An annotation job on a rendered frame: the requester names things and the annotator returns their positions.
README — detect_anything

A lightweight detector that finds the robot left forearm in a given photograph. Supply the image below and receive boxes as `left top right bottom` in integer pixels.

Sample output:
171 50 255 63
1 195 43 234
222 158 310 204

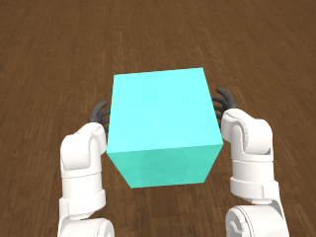
57 122 108 237

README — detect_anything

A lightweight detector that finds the right robot hand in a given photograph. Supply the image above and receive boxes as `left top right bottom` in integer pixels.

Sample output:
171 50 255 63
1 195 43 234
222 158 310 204
210 87 237 128

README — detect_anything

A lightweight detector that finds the left robot hand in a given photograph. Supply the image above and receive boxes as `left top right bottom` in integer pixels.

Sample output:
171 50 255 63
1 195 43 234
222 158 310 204
88 101 111 141

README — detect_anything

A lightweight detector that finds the carton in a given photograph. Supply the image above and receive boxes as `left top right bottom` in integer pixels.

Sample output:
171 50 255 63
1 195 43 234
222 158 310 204
107 67 223 189

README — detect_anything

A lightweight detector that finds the robot right upper arm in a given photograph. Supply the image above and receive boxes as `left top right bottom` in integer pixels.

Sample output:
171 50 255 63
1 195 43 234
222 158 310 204
225 204 289 237

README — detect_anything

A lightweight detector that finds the robot left upper arm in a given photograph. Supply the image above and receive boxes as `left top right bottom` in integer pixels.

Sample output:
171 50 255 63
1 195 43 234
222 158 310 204
60 218 115 237

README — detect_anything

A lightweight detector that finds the robot right forearm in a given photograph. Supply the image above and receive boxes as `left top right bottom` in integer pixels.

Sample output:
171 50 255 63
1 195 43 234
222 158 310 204
221 109 289 237

